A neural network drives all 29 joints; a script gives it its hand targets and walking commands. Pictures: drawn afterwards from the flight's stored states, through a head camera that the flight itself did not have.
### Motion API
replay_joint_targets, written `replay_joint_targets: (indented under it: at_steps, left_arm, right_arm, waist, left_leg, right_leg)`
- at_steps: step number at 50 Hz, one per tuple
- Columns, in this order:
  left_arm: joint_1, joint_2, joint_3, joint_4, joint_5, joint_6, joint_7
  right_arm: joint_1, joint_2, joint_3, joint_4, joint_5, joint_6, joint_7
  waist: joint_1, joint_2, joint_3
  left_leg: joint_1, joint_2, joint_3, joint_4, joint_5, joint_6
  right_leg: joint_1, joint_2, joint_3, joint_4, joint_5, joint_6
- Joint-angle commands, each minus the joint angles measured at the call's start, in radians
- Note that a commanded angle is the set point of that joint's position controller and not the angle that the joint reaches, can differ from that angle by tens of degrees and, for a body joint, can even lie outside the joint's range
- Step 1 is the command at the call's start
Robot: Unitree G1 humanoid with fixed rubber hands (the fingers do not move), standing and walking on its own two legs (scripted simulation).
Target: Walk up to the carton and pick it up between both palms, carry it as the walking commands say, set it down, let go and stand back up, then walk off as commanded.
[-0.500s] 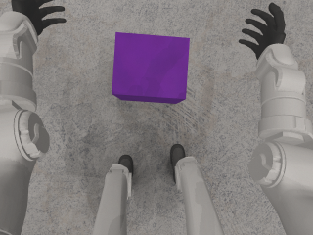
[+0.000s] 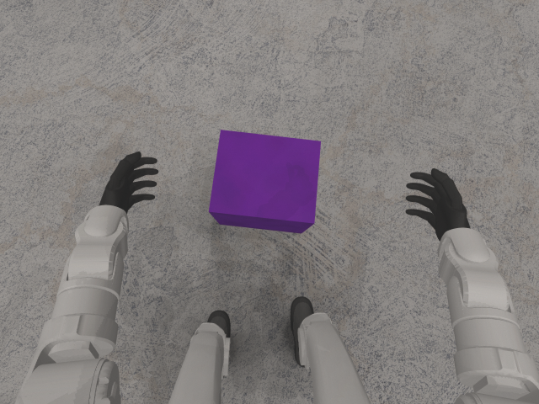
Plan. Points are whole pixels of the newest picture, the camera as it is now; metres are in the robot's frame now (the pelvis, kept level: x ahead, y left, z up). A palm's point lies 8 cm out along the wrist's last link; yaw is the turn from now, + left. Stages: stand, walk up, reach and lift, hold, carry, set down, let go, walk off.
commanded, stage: let go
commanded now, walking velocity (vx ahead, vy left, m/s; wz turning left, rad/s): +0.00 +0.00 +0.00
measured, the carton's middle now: (265, 187) +0.54 -0.01 -0.58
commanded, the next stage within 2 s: stand in 1.02 s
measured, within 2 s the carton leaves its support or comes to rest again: neither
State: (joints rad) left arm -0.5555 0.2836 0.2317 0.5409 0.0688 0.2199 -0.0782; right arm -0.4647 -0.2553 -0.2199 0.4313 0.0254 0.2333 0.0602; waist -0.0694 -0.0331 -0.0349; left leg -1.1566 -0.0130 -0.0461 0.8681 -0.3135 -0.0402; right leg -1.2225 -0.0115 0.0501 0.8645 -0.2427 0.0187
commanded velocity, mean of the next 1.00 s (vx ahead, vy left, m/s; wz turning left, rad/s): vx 0.00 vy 0.00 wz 0.00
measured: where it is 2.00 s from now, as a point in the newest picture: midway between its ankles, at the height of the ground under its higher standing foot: (260, 350)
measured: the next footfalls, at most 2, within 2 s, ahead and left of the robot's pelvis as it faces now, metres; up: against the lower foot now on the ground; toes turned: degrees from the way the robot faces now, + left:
none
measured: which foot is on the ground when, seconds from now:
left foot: down 0.00-1.00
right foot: down 0.00-1.00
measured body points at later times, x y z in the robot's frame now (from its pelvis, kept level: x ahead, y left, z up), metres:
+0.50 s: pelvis +0.06 +0.01 +0.07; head +0.12 +0.02 +0.51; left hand +0.26 +0.24 -0.02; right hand +0.23 -0.24 -0.01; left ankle +0.03 +0.15 -0.67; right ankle +0.06 -0.13 -0.67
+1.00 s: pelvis +0.07 +0.01 +0.07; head +0.08 +0.02 +0.52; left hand +0.25 +0.23 -0.01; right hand +0.23 -0.24 -0.01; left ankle +0.03 +0.15 -0.67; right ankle +0.06 -0.12 -0.67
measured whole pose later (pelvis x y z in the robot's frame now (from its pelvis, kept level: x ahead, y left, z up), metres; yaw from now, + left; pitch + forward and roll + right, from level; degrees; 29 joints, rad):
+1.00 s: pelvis +0.07 +0.01 +0.07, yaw -3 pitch -5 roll +0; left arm 0.22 0.21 0.01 0.47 -0.01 0.09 -0.04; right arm 0.20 -0.22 -0.04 0.46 -0.02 0.19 0.02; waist 0.01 0.00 0.09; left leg -0.04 0.02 -0.02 0.45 -0.33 -0.02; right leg -0.12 0.00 0.06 0.47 -0.27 0.02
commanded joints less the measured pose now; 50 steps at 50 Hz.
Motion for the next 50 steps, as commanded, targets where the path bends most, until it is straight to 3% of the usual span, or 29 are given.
replay_joint_targets:
  at_steps: [1,2,5,6,7,8,11,12,13,14,16,17,18,19,21,22,24,26,27,31,32,33,35,38,39,42,44,48,50]
  left_arm:
    - [0.051,0.091,0.011,-0.030,0.011,-0.077,0.000]
    - [0.072,0.079,-0.029,-0.049,0.002,-0.083,-0.001]
    - [0.121,0.071,-0.028,0.025,-0.001,-0.112,0.014]
    - [0.150,0.033,-0.047,0.048,-0.017,-0.128,0.013]
    - [0.129,0.045,-0.028,0.040,-0.022,-0.147,0.015]
    - [0.271,-0.004,-0.080,0.016,-0.017,-0.161,0.007]
    - [0.364,0.015,-0.080,0.006,-0.015,-0.181,0.007]
    - [0.379,0.016,-0.072,-0.092,-0.001,-0.195,0.012]
    - [0.401,0.045,-0.069,-0.083,-0.013,-0.202,0.018]
    - [0.458,0.021,-0.073,-0.113,0.013,-0.207,0.016]
    - [0.433,0.034,-0.067,-0.207,-0.001,-0.228,0.023]
    - [0.466,0.029,-0.087,-0.203,-0.023,-0.225,0.024]
    - [0.619,0.033,-0.092,-0.201,-0.017,-0.232,0.019]
    - [0.471,0.044,-0.106,-0.227,-0.040,-0.236,0.025]
    - [0.590,0.034,-0.094,-0.221,-0.037,-0.231,0.025]
    - [0.610,0.022,-0.122,-0.219,-0.036,-0.222,0.022]
    - [0.682,0.010,-0.116,-0.214,-0.035,-0.204,0.023]
    - [0.741,-0.003,-0.144,-0.185,-0.046,-0.194,0.015]
    - [0.731,0.009,-0.136,-0.201,-0.052,-0.193,0.022]
    - [0.761,0.000,-0.198,-0.176,-0.073,-0.144,0.005]
    - [0.713,0.019,-0.183,-0.207,-0.065,-0.144,0.003]
    - [0.690,0.042,-0.150,-0.248,-0.069,-0.153,0.005]
    - [0.708,0.024,-0.190,-0.229,-0.073,-0.129,0.004]
    - [0.737,0.029,-0.180,-0.232,-0.067,-0.122,0.004]
    - [0.753,0.016,-0.173,-0.216,-0.083,-0.123,0.007]
    - [0.748,0.027,-0.181,-0.262,-0.084,-0.139,0.016]
    - [0.766,0.019,-0.167,-0.184,-0.068,-0.141,0.035]
    - [0.731,0.012,-0.195,-0.162,-0.078,-0.154,0.043]
    - [0.735,0.017,-0.217,-0.179,-0.083,-0.164,0.054]
  right_arm:
    - [0.115,-0.057,0.041,-0.022,-0.002,-0.073,0.028]
    - [0.198,-0.080,0.037,-0.028,-0.022,-0.080,0.029]
    - [0.167,-0.038,0.061,0.018,-0.009,-0.111,0.026]
    - [0.180,-0.051,0.066,0.007,-0.013,-0.128,0.022]
    - [0.120,-0.043,0.091,0.018,0.000,-0.144,0.012]
    - [0.311,-0.041,0.104,0.000,-0.008,-0.159,0.004]
    - [0.412,-0.056,0.116,-0.006,-0.032,-0.182,-0.012]
    - [0.447,-0.056,0.114,-0.039,-0.038,-0.196,-0.011]
    - [0.429,-0.074,0.115,-0.111,-0.040,-0.208,-0.020]
    - [0.475,-0.072,0.095,-0.113,-0.049,-0.213,-0.027]
    - [0.452,-0.056,0.101,-0.158,-0.054,-0.221,-0.029]
    - [0.467,-0.063,0.124,-0.158,-0.029,-0.231,-0.019]
    - [0.602,-0.065,0.127,-0.152,-0.047,-0.231,-0.025]
    - [0.521,-0.077,0.132,-0.147,-0.036,-0.230,-0.014]
    - [0.543,-0.069,0.132,-0.175,-0.029,-0.235,-0.009]
    - [0.599,-0.059,0.128,-0.134,-0.030,-0.229,-0.006]
    - [0.645,-0.045,0.126,-0.106,-0.025,-0.215,0.007]
    - [0.682,-0.051,0.117,-0.086,-0.038,-0.208,0.006]
    - [0.674,-0.061,0.135,-0.071,-0.017,-0.202,0.011]
    - [0.700,-0.047,0.132,-0.029,-0.036,-0.143,-0.004]
    - [0.621,-0.077,0.126,-0.066,-0.040,-0.146,0.000]
    - [0.601,-0.070,0.132,-0.108,-0.059,-0.140,-0.001]
    - [0.640,-0.052,0.141,-0.080,-0.037,-0.128,-0.009]
    - [0.616,-0.096,0.104,-0.108,-0.063,-0.113,-0.018]
    - [0.600,-0.067,0.136,-0.127,-0.067,-0.108,-0.019]
    - [0.635,-0.087,0.124,-0.133,-0.052,-0.102,-0.027]
    - [0.636,-0.069,0.138,-0.075,-0.059,-0.082,-0.026]
    - [0.579,-0.062,0.143,-0.105,-0.047,-0.058,-0.057]
    - [0.588,-0.043,0.167,-0.069,-0.020,-0.045,-0.073]
  waist:
    - [0.046,0.036,-0.662]
    - [0.023,0.076,-0.632]
    - [0.047,0.033,-0.319]
    - [0.022,0.021,-0.230]
    - [0.041,-0.036,-0.160]
    - [0.036,0.010,-0.248]
    - [0.022,0.004,-0.146]
    - [0.027,0.021,-0.203]
    - [0.031,-0.059,-0.214]
    - [0.034,-0.001,-0.221]
    - [0.061,-0.044,-0.236]
    - [0.063,0.021,-0.175]
    - [0.058,-0.010,-0.209]
    - [0.062,0.040,-0.181]
    - [0.094,0.039,-0.138]
    - [0.070,0.102,-0.144]
    - [0.089,0.110,-0.131]
    - [0.063,0.074,-0.064]
    - [0.080,0.106,-0.035]
    - [0.051,0.037,0.050]
    - [0.060,0.089,0.079]
    - [0.078,0.023,0.047]
    - [0.053,0.036,0.101]
    - [0.049,0.025,0.048]
    - [0.072,-0.042,0.023]
    - [0.053,0.037,-0.018]
    - [0.088,0.054,0.017]
    - [0.066,0.031,0.026]
    - [0.086,0.077,-0.040]
  left_leg:
    - [0.378,-0.054,0.076,-0.139,0.124,0.038]
    - [0.432,-0.053,0.086,-0.165,0.077,0.034]
    - [0.410,-0.037,0.068,-0.229,-0.077,0.045]
    - [0.413,-0.039,0.075,-0.235,-0.088,0.044]
    - [0.365,-0.025,0.064,-0.233,-0.129,0.051]
    - [0.501,-0.028,0.075,-0.268,-0.074,0.048]
    - [0.586,-0.030,0.079,-0.315,-0.101,0.042]
    - [0.644,-0.030,0.075,-0.348,-0.040,0.031]
    - [0.677,-0.033,0.082,-0.351,0.016,0.032]
    - [0.714,-0.033,0.068,-0.383,0.046,0.030]
    - [0.757,-0.050,0.089,-0.407,0.085,0.022]
    - [0.772,-0.044,0.071,-0.413,0.079,0.015]
    - [0.859,-0.049,0.068,-0.445,0.145,0.016]
    - [0.842,-0.053,0.075,-0.456,0.190,0.012]
    - [0.885,-0.049,0.068,-0.465,0.224,0.013]
    - [0.929,-0.051,0.073,-0.476,0.238,0.004]
    - [0.990,-0.044,0.065,-0.476,0.359,-0.008]
    - [0.997,-0.041,0.062,-0.488,0.321,-0.006]
    - [0.951,-0.042,0.070,-0.498,0.345,-0.011]
    - [0.963,-0.046,0.086,-0.523,0.188,0.012]
    - [0.956,-0.040,0.080,-0.543,0.172,0.008]
    - [0.968,-0.035,0.068,-0.543,0.204,0.018]
    - [0.980,-0.050,0.084,-0.520,0.120,0.029]
    - [0.988,-0.060,0.082,-0.515,0.175,0.019]
    - [1.015,-0.057,0.070,-0.507,0.241,0.029]
    - [1.034,-0.067,0.073,-0.487,0.310,0.009]
    - [1.047,-0.049,0.069,-0.494,0.298,0.015]
    - [1.064,-0.054,0.073,-0.472,0.309,0.013]
    - [1.053,-0.061,0.076,-0.444,0.365,0.007]
  right_leg:
    - [0.721,0.045,-0.058,-0.061,0.208,0.017]
    - [0.712,0.033,-0.050,-0.098,0.168,0.009]
    - [0.692,0.044,-0.076,-0.177,-0.025,0.010]
    - [0.682,0.036,-0.067,-0.211,-0.048,0.005]
    - [0.714,0.042,-0.064,-0.217,-0.119,0.003]
    - [0.832,0.040,-0.062,-0.245,-0.044,0.001]
    - [0.909,0.045,-0.064,-0.292,-0.035,0.009]
    - [0.988,0.043,-0.051,-0.298,0.046,0.010]
    - [1.014,0.060,-0.061,-0.301,0.128,0.025]
    - [1.072,0.058,-0.057,-0.315,0.164,0.025]
    - [1.088,0.066,-0.074,-0.330,0.189,0.042]
    - [1.074,0.063,-0.061,-0.348,0.146,0.025]
    - [1.157,0.072,-0.050,-0.353,0.246,0.027]
    - [1.095,0.076,-0.054,-0.355,0.280,0.026]
    - [1.140,0.073,-0.061,-0.399,0.255,0.021]
    - [1.159,0.064,-0.041,-0.415,0.282,0.009]
    - [1.147,0.072,-0.049,-0.420,0.322,0.009]
    - [1.169,0.080,-0.059,-0.437,0.317,0.005]
    - [1.188,0.080,-0.054,-0.438,0.336,0.001]
    - [1.214,0.100,-0.076,-0.460,0.280,0.011]
    - [1.196,0.102,-0.072,-0.471,0.218,0.007]
    - [1.214,0.110,-0.069,-0.449,0.247,0.014]
    - [1.194,0.098,-0.070,-0.477,0.181,0.011]
    - [1.261,0.101,-0.060,-0.463,0.241,0.021]
    - [1.250,0.104,-0.074,-0.449,0.294,0.023]
    - [1.257,0.100,-0.057,-0.425,0.360,0.014]
    - [1.206,0.103,-0.055,-0.433,0.289,0.008]
    - [1.182,0.108,-0.051,-0.411,0.274,0.008]
    - [1.228,0.101,-0.051,-0.380,0.312,0.007]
